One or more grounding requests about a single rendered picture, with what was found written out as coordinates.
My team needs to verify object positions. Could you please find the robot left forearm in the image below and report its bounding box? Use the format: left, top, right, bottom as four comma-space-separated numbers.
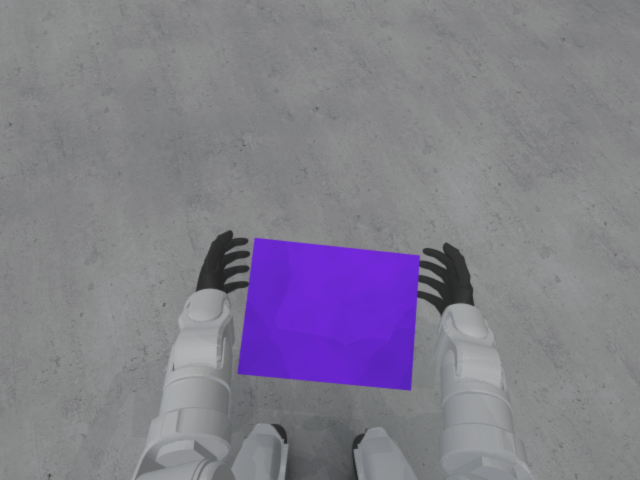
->
131, 289, 235, 480

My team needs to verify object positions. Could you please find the robot right forearm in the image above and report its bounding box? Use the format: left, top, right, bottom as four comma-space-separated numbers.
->
434, 303, 535, 480

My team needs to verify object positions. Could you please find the right robot shin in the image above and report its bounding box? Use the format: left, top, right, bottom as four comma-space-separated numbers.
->
360, 427, 399, 446

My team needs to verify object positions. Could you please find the robot right hand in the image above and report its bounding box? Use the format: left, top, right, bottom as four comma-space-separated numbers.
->
417, 243, 474, 316

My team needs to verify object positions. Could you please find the carton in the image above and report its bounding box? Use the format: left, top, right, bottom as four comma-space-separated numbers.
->
237, 238, 420, 391

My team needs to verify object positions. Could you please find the robot left upper arm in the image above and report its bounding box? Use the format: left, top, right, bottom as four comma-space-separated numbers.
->
136, 458, 236, 480

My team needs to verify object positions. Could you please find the robot right thigh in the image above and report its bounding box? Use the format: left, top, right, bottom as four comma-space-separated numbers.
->
354, 437, 420, 480

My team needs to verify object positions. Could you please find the robot left hand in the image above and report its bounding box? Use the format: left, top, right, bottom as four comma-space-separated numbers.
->
196, 230, 250, 294

